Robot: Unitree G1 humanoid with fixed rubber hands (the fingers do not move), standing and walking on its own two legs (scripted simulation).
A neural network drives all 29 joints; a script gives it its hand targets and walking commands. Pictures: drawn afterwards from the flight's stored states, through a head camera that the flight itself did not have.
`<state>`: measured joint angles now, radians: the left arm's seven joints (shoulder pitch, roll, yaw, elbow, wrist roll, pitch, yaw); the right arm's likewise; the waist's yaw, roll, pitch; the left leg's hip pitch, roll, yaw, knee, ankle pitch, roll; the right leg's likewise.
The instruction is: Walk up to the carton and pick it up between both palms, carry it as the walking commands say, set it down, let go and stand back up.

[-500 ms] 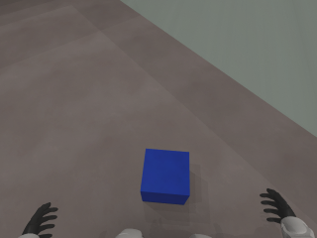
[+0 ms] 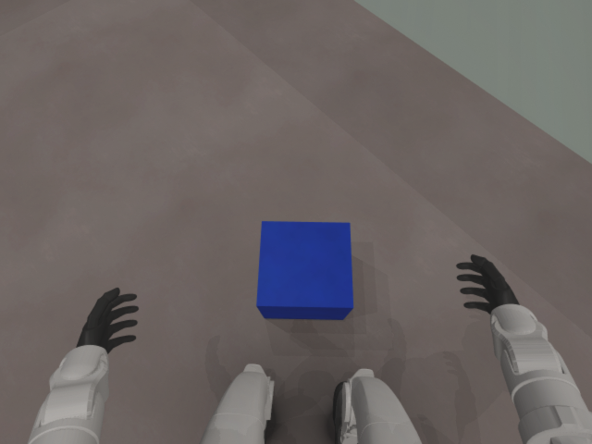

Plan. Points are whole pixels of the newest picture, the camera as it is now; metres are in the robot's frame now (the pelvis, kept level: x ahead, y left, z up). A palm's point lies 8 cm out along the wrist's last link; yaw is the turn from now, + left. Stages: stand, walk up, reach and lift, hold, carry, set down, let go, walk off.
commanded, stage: reach and lift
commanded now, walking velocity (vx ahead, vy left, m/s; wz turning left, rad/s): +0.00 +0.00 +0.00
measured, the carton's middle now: (304, 273) +0.46 +0.02 -0.61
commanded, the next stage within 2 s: none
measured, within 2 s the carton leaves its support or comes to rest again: neither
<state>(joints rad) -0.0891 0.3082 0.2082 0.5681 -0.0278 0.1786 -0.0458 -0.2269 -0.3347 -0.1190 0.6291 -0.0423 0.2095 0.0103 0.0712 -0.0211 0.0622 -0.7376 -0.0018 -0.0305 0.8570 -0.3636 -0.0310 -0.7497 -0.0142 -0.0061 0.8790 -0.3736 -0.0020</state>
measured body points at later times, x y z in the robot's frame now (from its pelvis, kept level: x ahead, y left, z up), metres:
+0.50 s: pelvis -0.04 +0.01 -0.04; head +0.19 +0.00 +0.34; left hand +0.36 +0.27 -0.13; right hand +0.40 -0.23 -0.14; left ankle +0.03 +0.14 -0.69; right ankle +0.03 -0.11 -0.69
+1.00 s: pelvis -0.04 +0.01 -0.07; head +0.27 +0.00 +0.26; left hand +0.47 +0.24 -0.17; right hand +0.49 -0.20 -0.18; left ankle +0.03 +0.14 -0.69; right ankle +0.03 -0.11 -0.69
